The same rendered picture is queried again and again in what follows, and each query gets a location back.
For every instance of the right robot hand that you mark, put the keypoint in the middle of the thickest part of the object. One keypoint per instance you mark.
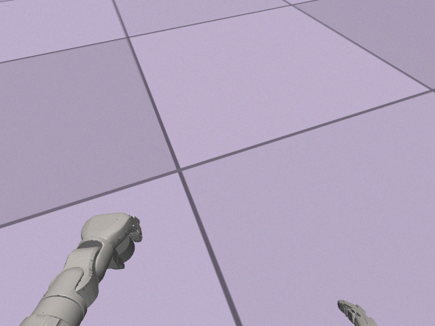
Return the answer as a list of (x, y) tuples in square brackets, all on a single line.
[(356, 314)]

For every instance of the tin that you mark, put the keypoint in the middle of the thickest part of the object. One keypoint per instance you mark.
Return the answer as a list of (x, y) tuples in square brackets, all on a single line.
[(126, 249)]

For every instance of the left robot hand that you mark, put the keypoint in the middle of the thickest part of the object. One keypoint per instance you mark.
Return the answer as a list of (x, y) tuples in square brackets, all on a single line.
[(114, 228)]

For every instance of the left robot arm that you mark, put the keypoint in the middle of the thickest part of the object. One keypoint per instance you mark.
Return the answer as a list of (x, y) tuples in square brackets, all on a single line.
[(75, 288)]

